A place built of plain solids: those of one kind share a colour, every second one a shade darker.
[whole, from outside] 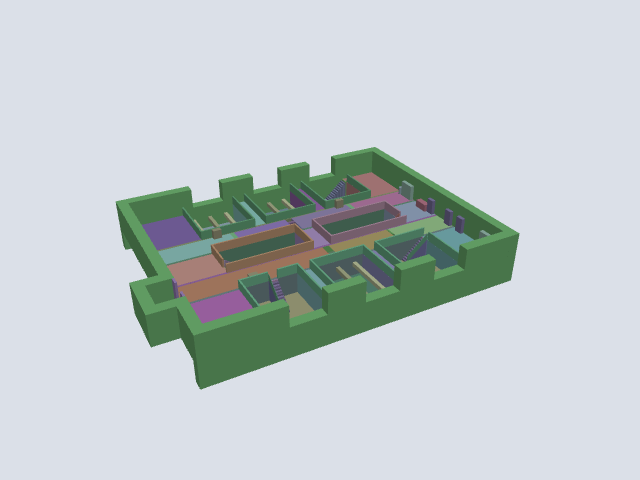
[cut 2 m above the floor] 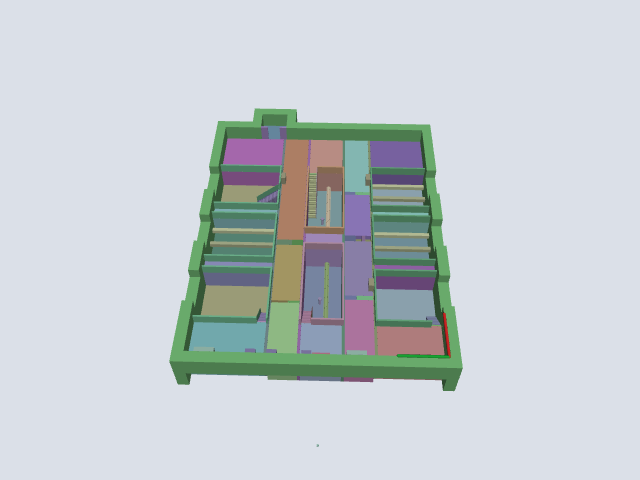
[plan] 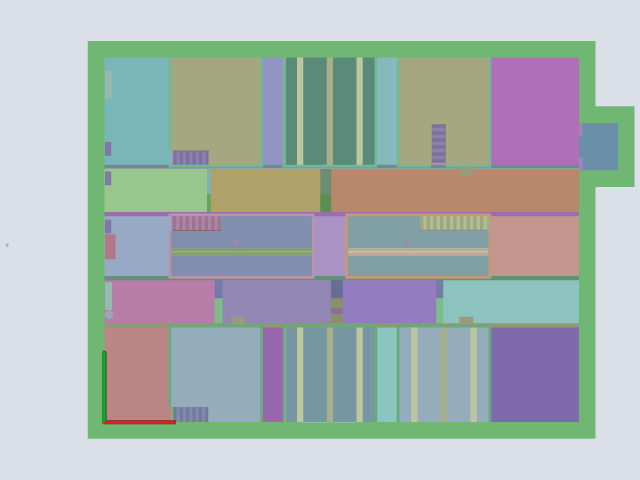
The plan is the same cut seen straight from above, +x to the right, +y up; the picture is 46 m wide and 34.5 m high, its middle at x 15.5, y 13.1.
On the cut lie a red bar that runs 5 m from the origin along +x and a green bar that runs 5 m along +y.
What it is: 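A filter house of a town's waterworks, its filters drained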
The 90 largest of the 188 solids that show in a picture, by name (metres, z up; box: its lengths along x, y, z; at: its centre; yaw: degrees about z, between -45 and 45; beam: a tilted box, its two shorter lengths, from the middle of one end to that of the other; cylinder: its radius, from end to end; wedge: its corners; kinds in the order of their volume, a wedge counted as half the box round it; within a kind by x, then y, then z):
{
 "wall_brick_1": {"box": [1.2, 28.6, 3.6], "at": [-0.59, 13.11, 1.4]},
 "wall_brick_2": {"box": [7.2, 1.2, 6.06], "at": [2.41, -0.59, 0.17]},
 "wall_brick_3": {"box": [7.2, 1.2, 6.06], "at": [2.41, 26.81, 0.17]},
 "wall_brick_4": {"box": [8.8, 1.2, 3.6], "at": [8.01, -0.59, -1.06]},
 "wall_brick_5": {"box": [8.8, 1.2, 3.6], "at": [8.01, 26.81, -1.06]},
 "wall_brick_6": {"box": [4.2, 1.2, 6.06], "at": [12.11, -0.59, 0.17]},
 "wall_brick_7": {"box": [4.2, 1.2, 6.06], "at": [12.11, 26.81, 0.17]},
 "wall_brick_8": {"box": [8.8, 1.2, 3.6], "at": [16.21, -0.59, -1.06]},
 "wall_brick_9": {"box": [8.8, 1.2, 3.6], "at": [16.21, 26.81, -1.06]},
 "wall_brick_10": {"box": [4.2, 1.2, 6.06], "at": [20.31, -0.59, 0.17]},
 "wall_brick_11": {"box": [4.2, 1.2, 6.06], "at": [20.31, 26.81, 0.17]},
 "wall_brick_12": {"box": [8.8, 1.2, 3.6], "at": [24.41, -0.59, -1.06]},
 "wall_brick_13": {"box": [8.8, 1.2, 3.6], "at": [24.41, 26.81, -1.06]},
 "wall_brick_14": {"box": [8.9, 1.2, 6.06], "at": [30.86, -0.59, 0.17]},
 "wall_brick_15": {"box": [8.9, 1.2, 6.06], "at": [30.86, 26.81, 0.17]},
 "wall_brick_16": {"box": [1.2, 19.3, 3.6], "at": [34.71, 8.46, 1.4]},
 "wall_brick_17": {"box": [1.2, 5.9, 3.6], "at": [34.71, 24.46, 1.4]},
 "wall_brick_18": {"box": [4.0, 1.2, 3.6], "at": [36.11, 17.51, 1.4]},
 "wall_brick_19": {"box": [4.0, 1.2, 3.6], "at": [36.11, 22.11, 1.4]},
 "wall_brick_20": {"box": [1.2, 5.8, 3.6], "at": [37.51, 19.81, 1.4]},
 "floor_hall6c_brick_1": {"box": [17.8, 3.1, 3.65], "at": [25.21, 16.66, -1.82]},
 "floor_hall8d_brick_1": {"box": [6.5, 7.7, 2.86], "at": [30.86, 22.36, -1.43]},
 "floor_hall0d_brick_1": {"box": [6.5, 6.8, 2.86], "at": [30.86, 3.41, -1.43]},
 "floor_hall2d_brick_1": {"box": [9.75, 3.1, 3.65], "at": [29.24, 8.66, -1.82]},
 "floor_hall8a_brick_1": {"box": [4.8, 7.7, 2.86], "at": [2.41, 22.36, -1.43]},
 "floor_hall4c_brick_1": {"box": [6.5, 4.3, 3.65], "at": [30.86, 12.66, -1.82]},
 "floor_hall0a_brick_1": {"box": [4.8, 6.8, 2.86], "at": [2.41, 3.41, -1.43]},
 "floor_hall2a_brick_1": {"box": [7.92, 3.1, 3.65], "at": [3.97, 8.66, -1.82]},
 "floor_hall6b_brick_1": {"box": [7.87, 3.1, 3.65], "at": [11.58, 16.66, -1.82]},
 "floor_hall2b_brick_1": {"box": [7.8, 3.1, 3.65], "at": [12.39, 8.66, -1.82]},
 "floor_hall6a_brick_1": {"box": [7.37, 3.1, 3.65], "at": [3.7, 16.66, -1.82]},
 "floor_hall2c_brick_1": {"box": [6.72, 3.1, 3.65], "at": [20.5, 8.66, -1.82]},
 "floor_hall4a_brick_1": {"box": [4.8, 4.3, 3.65], "at": [2.41, 12.66, -1.82]},
 "floor_hall4b_brick_1": {"box": [2.6, 4.3, 3.65], "at": [16.21, 12.66, -1.82]},
 "floor_hall8b_brick_1": {"box": [1.8, 7.7, 2.86], "at": [12.11, 22.36, -1.43]},
 "floor_hall8c_brick_1": {"box": [1.8, 7.7, 2.86], "at": [20.31, 22.36, -1.43]},
 "floor_basins_gravel_1": {"box": [6.4, 7.7, 0.4], "at": [8.01, 22.36, -2.66]},
 "floor_basins_gravel_2": {"box": [6.4, 7.7, 0.4], "at": [24.41, 22.36, -2.66]},
 "floor_hall3a_brick_1": {"box": [34.1, 0.3, 3.65], "at": [17.06, 10.36, -1.82]},
 "floor_hall5a_brick_1": {"box": [34.1, 0.3, 3.65], "at": [17.06, 14.96, -1.82]},
 "floor_hall0b_brick_1": {"box": [1.8, 6.8, 2.86], "at": [12.11, 3.41, -1.43]},
 "floor_hall0c_brick_1": {"box": [1.8, 6.8, 2.86], "at": [20.31, 3.41, -1.43]},
 "floor_basinn_concrete_1": {"box": [6.4, 6.8, 0.4], "at": [8.01, 3.41, -2.66]},
 "floor_basinn_concrete_2": {"box": [6.4, 6.8, 0.4], "at": [24.41, 3.41, -2.66]},
 "floor_hall1a_brick_1": {"box": [34.1, 0.3, 2.86], "at": [17.06, 6.96, -1.43]},
 "floor_hall7a_brick_1": {"box": [34.1, 0.3, 2.86], "at": [17.06, 18.36, -1.43]},
 "floor_basins_concrete_1": {"box": [6.4, 7.7, 0.4], "at": [16.21, 22.36, -2.66]},
 "floor_basinn_gravel_1": {"box": [6.4, 6.8, 0.4], "at": [16.21, 3.41, -2.66]},
 "floor_aislee_concrete_1": {"box": [10.1, 4.3, 0.4], "at": [9.86, 12.66, -3.45]},
 "floor_aislew_concrete_1": {"box": [10.1, 4.3, 0.4], "at": [22.56, 12.66, -3.45]},
 "launder_concrete_1": {"box": [0.45, 6.84, 0.5], "at": [14.08, 3.41, -1.2]},
 "launder_concrete_2": {"box": [0.45, 7.74, 0.5], "at": [14.08, 22.36, -1.0]},
 "launder_concrete_3": {"box": [0.45, 6.84, 0.5], "at": [16.21, 3.41, -1.2]},
 "launder_concrete_4": {"box": [0.45, 7.74, 0.5], "at": [16.21, 22.36, -1.0]},
 "launder_concrete_5": {"box": [0.45, 6.84, 0.5], "at": [18.34, 3.41, -1.2]},
 "launder_concrete_6": {"box": [0.45, 7.74, 0.5], "at": [18.34, 22.36, -1.0]},
 "launder_concrete_7": {"box": [0.45, 6.84, 0.5], "at": [22.28, 3.41, -1.2]},
 "launder_concrete_8": {"box": [0.45, 6.84, 0.5], "at": [24.41, 3.41, -1.2]},
 "launder_concrete_9": {"box": [0.45, 6.84, 0.5], "at": [26.54, 3.41, -1.2]},
 "rail_basinn_1": {"box": [0.2, 5.72, 1.1], "at": [4.71, 3.95, 0.55]},
 "rail_basinn_2": {"box": [6.8, 0.2, 1.1], "at": [8.01, 6.91, 0.55]},
 "rail_basinn_3": {"box": [0.2, 6.8, 1.1], "at": [11.31, 3.41, 0.55]},
 "rail_basinn_4": {"box": [0.2, 6.8, 1.1], "at": [12.91, 3.41, 0.55]},
 "rail_basinn_5": {"box": [6.8, 0.2, 1.1], "at": [16.21, 6.91, 0.55]},
 "rail_basinn_6": {"box": [0.2, 6.8, 1.1], "at": [19.51, 3.41, 0.55]},
 "rail_basinn_7": {"box": [0.2, 6.8, 1.1], "at": [21.11, 3.41, 0.55]},
 "rail_basinn_8": {"box": [6.8, 0.2, 1.1], "at": [24.41, 6.91, 0.55]},
 "rail_basinn_9": {"box": [0.2, 6.8, 1.1], "at": [27.71, 3.41, 0.55]},
 "rail_basins_1": {"box": [0.2, 6.69, 1.1], "at": [4.71, 22.87, 0.55]},
 "rail_basins_2": {"box": [6.8, 0.2, 1.1], "at": [8.01, 18.41, 0.55]},
 "rail_basins_3": {"box": [0.2, 7.7, 1.1], "at": [11.31, 22.36, 0.55]},
 "rail_basins_4": {"box": [0.2, 7.7, 1.1], "at": [12.91, 22.36, 0.55]},
 "rail_basins_5": {"box": [6.8, 0.2, 1.1], "at": [16.21, 18.41, 0.55]},
 "rail_basins_6": {"box": [0.2, 7.7, 1.1], "at": [19.51, 22.36, 0.55]},
 "rail_basins_7": {"box": [0.2, 7.7, 1.1], "at": [21.11, 22.36, 0.55]},
 "rail_basins_8": {"box": [0.2, 7.7, 1.1], "at": [27.71, 22.36, 0.55]},
 "floor_drainn_concrete_1": {"box": [0.85, 3.1, 2.21], "at": [16.71, 8.66, -1.75]},
 "rail_aislew_1": {"box": [0.2, 4.3, 1.1], "at": [17.41, 12.66, 0.55]},
 "rail_aislew_2": {"box": [10.5, 0.2, 1.1], "at": [22.56, 10.41, 0.55]},
 "rail_aislew_3": {"box": [10.5, 0.2, 1.1], "at": [22.56, 14.91, 0.55]},
 "rail_aislee_1": {"box": [10.5, 0.2, 1.1], "at": [9.86, 10.41, 0.55]},
 "rail_aislee_2": {"box": [10.5, 0.2, 1.1], "at": [9.86, 14.91, 0.55]},
 "shelf_1": {"box": [0.5, 2.0, 1.95], "at": [0.3, 9.07, 0.97]},
 "shelf_2": {"box": [0.5, 2.0, 1.93], "at": [0.3, 24.26, 0.97]},
 "floor_lobby_brick_1": {"box": [2.8, 3.4, 0.4], "at": [35.51, 19.81, -0.2]},
 "floor_drains_concrete_1": {"box": [0.26, 3.1, 3.25], "at": [7.51, 16.66, -2.02]},
 "bench_1": {"box": [0.75, 1.8, 0.89], "at": [0.43, 12.61, 0.45]},
 "pipe_maine_metal_1": {"box": [10.06, 0.22, 0.54], "at": [9.86, 12.26, -2.63]},
 "pipe_mainw_metal_1": {"box": [10.06, 0.22, 0.54], "at": [22.56, 12.26, -2.63]},
 "step_aislewa_1": {"box": [0.32, 0.97, 3.15], "at": [27.39, 14.33, -1.73]}
}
